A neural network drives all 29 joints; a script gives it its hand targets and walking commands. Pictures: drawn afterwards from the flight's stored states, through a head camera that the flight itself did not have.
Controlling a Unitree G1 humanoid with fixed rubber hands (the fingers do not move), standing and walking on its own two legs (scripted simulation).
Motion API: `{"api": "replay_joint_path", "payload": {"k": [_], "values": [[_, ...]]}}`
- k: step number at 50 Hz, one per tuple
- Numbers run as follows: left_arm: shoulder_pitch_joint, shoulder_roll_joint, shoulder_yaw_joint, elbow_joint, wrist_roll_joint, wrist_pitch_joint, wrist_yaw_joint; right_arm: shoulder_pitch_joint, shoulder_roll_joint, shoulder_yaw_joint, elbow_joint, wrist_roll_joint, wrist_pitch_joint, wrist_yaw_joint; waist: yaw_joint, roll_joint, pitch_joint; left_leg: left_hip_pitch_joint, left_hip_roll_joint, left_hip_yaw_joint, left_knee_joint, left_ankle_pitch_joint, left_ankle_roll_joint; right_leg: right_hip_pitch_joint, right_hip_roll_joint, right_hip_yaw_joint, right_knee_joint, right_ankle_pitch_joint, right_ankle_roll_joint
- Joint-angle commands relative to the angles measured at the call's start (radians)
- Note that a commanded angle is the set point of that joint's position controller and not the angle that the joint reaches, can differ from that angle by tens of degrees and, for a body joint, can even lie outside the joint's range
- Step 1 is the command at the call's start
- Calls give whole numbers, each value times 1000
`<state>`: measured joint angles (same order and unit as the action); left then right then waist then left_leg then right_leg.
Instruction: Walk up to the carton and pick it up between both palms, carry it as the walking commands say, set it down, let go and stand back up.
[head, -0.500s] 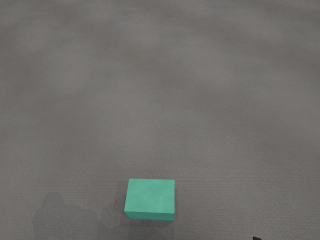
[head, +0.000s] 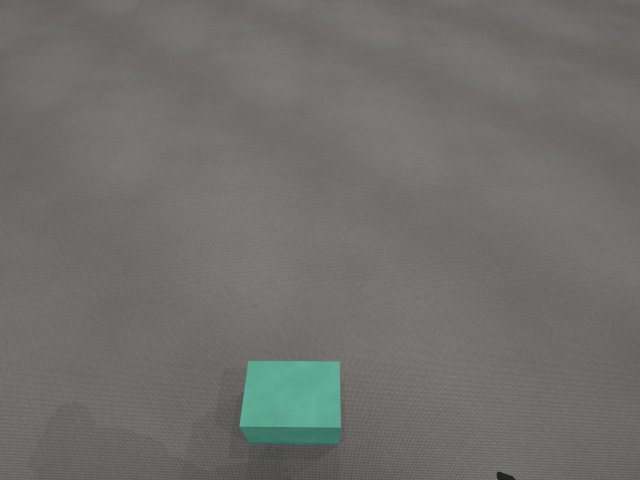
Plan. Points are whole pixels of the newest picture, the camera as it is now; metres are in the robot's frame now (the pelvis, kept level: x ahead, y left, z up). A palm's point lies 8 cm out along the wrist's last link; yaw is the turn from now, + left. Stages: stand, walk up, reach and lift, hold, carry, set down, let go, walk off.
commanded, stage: walk up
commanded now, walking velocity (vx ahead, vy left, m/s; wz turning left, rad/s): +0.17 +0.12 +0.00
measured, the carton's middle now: (294, 403) +0.42 +0.10 -0.68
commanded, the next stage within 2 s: stand in 1.34 s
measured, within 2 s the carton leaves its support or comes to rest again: neither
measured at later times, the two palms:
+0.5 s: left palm out of the picture +0.09 +0.29 -0.13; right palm out of the picture +0.13 -0.23 -0.11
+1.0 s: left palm out of the picture +0.11 +0.29 -0.13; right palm (494, 477) +0.15 -0.21 -0.11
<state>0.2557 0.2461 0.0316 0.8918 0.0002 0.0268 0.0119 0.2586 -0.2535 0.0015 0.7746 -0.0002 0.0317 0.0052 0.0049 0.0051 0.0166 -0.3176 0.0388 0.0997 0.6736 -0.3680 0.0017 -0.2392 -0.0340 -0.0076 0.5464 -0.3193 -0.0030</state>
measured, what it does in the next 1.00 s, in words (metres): steps on the spot: left foot, then right foot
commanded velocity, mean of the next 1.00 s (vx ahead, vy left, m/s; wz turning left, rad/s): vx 0.08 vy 0.03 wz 0.00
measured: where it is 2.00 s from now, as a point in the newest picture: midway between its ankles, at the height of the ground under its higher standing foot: outside the picture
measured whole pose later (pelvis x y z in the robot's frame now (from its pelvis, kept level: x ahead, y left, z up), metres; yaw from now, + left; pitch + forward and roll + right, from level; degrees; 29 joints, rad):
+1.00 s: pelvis +0.06 +0.04 +0.00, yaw +0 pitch +0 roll +1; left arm 0.27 0.22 0.03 0.92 0.00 0.00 0.02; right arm 0.26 -0.25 0.00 0.79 0.00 0.00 -0.01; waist 0.00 0.00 0.00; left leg -0.25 0.04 0.11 0.52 -0.27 0.01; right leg -0.17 -0.04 -0.01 0.52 -0.35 0.02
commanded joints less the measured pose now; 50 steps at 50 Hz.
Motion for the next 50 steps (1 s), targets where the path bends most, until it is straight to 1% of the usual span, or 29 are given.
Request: {"api": "replay_joint_path", "payload": {"k": [1, 4, 5, 7, 8, 9, 10, 12, 13, 14, 15, 17, 18, 22, 23, 24, 25, 26, 27, 29, 30, 31, 34, 35, 37, 41, 46, 48, 50], "values": [[41, 205, 36, -27, 46, -29, 17, -59, -68, -43, 5, -38, -14, 22, 35, -159, 52, -181, 23, -76, 113, -79, -11, 62, -302, 329, -352, -51, -145], [80, 191, 39, -14, 39, -36, 14, -60, -27, -16, -3, -24, -27, 20, 29, -151, -34, -37, -33, 2, -172, 12, -19, 162, -214, 169, -169, 580, -115], [77, 195, 37, 3, 39, -33, 19, 8, -32, -22, 12, -9, -27, 18, -2, -270, -90, 97, -39, 53, -247, 74, -11, 126, -189, 93, -116, 612, -98], [51, 120, 14, -33, 31, -33, 4, 78, -89, -50, 43, -11, -53, -1, -30, -146, -191, 372, 79, -26, -322, 288, 8, -21, -71, -4, 46, 265, -30], [102, 43, 2, -34, 33, -25, 18, 153, -218, -76, 69, -16, -73, -15, -18, 188, -159, 488, 333, -310, -304, 795, 22, -243, 16, -42, 234, -186, 24], [-18, 110, 6, -86, 28, -13, 12, 218, -213, -84, 80, -22, -52, -7, -87, 237, -170, 441, 328, -346, -414, 308, 140, -307, 0, -18, 282, -283, 17], [-35, 82, 20, -54, 32, 9, 15, 99, -184, -60, 45, -25, -50, -15, -36, 90, -1, 235, 402, -355, -380, 715, 180, -244, -3, 10, 364, -300, 30], [13, 95, 10, -36, 5, 15, 9, 23, -146, -53, 38, -22, -46, -28, -7, 110, 33, 181, 320, -210, -331, 827, 171, -173, -16, 23, 346, -226, 31], [16, 82, 2, -37, 12, 0, -6, 25, -130, -53, 47, -32, -49, -23, -17, 192, -14, 205, 235, -140, -388, 462, 126, -135, -27, 9, 287, -122, 14], [10, 80, 8, -29, 15, 16, -11, 5, -150, -55, 35, -41, -52, -31, -10, 156, 15, 163, 297, -184, -361, 712, 160, -119, -3, -17, 304, -177, 31], [-22, 100, 15, -52, 22, 24, -9, 27, -177, -71, 26, -42, -45, -26, -21, 88, -6, 202, 317, -241, -394, 407, 173, -151, -29, 0, 311, -174, 27], [3, 71, 9, -36, 37, 4, -20, 34, -172, -85, 41, -36, -32, -19, -26, 179, -27, 98, 247, -196, -465, -263, 140, -53, -5, -78, 175, -177, 3], [-36, 88, 13, -40, 37, 4, -18, 68, -161, -75, 46, -45, -32, -20, -47, 189, 52, 70, 264, -271, -510, -311, 152, -86, -15, -74, 203, -198, 14], [153, 72, 2, 39, 22, -43, -1, 11, -133, -73, 39, -38, -30, -5, 42, 85, -65, 77, 157, -78, -267, -38, 76, 207, -16, -64, -181, 31, -30], [229, 161, 30, 28, 34, -56, 5, -39, -98, -61, 23, -29, -25, -16, 93, -8, -68, -109, 29, 9, -36, 20, 24, 308, -189, 180, -241, 100, -57], [174, 214, 31, 29, 38, -58, 11, -27, -80, -54, -1, -26, -28, -13, 55, -162, 6, -209, -8, 6, 32, -117, 10, 284, -320, 400, -282, 169, -148], [152, 225, 23, 13, 48, -59, 17, -75, -75, -53, -21, -30, -11, -11, 64, -141, 21, -215, -13, -75, 117, -172, 24, 202, -392, 480, -303, 249, -205], [49, 166, 14, 19, 42, -50, 16, -50, -45, -45, 14, -5, -11, -5, 2, -200, 74, -82, 22, -80, 4, -225, 14, 106, -333, 288, -230, 520, -196], [81, 190, 46, -13, 45, -49, 8, -18, -75, -55, 7, -14, -25, 6, 28, -207, -9, -143, -6, -32, 1, -188, 22, 244, -305, 304, -233, 296, -183], [80, 200, 25, -18, 41, -56, 14, -116, -52, -31, -20, -24, -26, 9, 47, -234, 32, -118, -28, -23, -44, -86, -9, 233, -247, 249, -176, 801, -141], [31, 187, 25, -31, 21, -48, 23, -17, -79, -46, 20, 0, -32, -4, 6, -137, -15, -22, -23, -15, -141, 72, -7, 255, -252, 135, -49, 1203, -116], [19, 170, 32, -37, 4, -52, 20, 46, -70, -44, 29, 19, -39, -7, -30, -178, -82, 97, 3, -14, -233, 275, 0, 191, -177, 91, -4, 1191, -64], [69, 60, 11, -23, -7, -40, 22, 89, -171, -62, 55, -5, -65, -15, -12, 31, -227, 410, 264, -147, -151, 1323, 99, -6, -6, -70, 59, 84, 43], [109, 60, 13, -32, -7, -24, 20, 104, -144, -65, 50, -2, -57, -19, -7, 94, -176, 416, 288, -122, -135, 1280, 132, -58, 5, -67, 66, -138, 50], [44, 83, 1, -19, 7, -20, 7, -15, -130, -56, 34, -5, -43, -27, 4, 191, -86, 328, 220, -109, -204, 948, 106, -58, 6, -39, -1, -106, 39], [42, 68, 3, 18, 12, -31, 12, -50, -97, -44, 36, 6, -24, -32, 1, 24, -26, 166, 118, -69, -227, 493, 45, 61, -57, 13, -129, 386, 9], [42, 76, -3, 17, 14, -42, 11, -22, -75, -44, 54, -2, -28, -23, 1, -43, -95, 225, 99, -61, -217, 512, 40, 79, -64, 19, -125, 451, -2], [66, 98, 5, 35, 14, -38, 15, -74, -104, -44, 54, -2, -25, -29, 4, 29, -55, 202, 98, -39, -205, 481, 19, 64, -72, 20, -120, 441, -9], [53, 101, 13, 14, 15, -27, 12, -27, -75, -39, 58, 6, -25, -30, 5, -47, -31, 184, 101, -69, -225, 437, 34, 62, -68, 17, -132, 353, 0]]}}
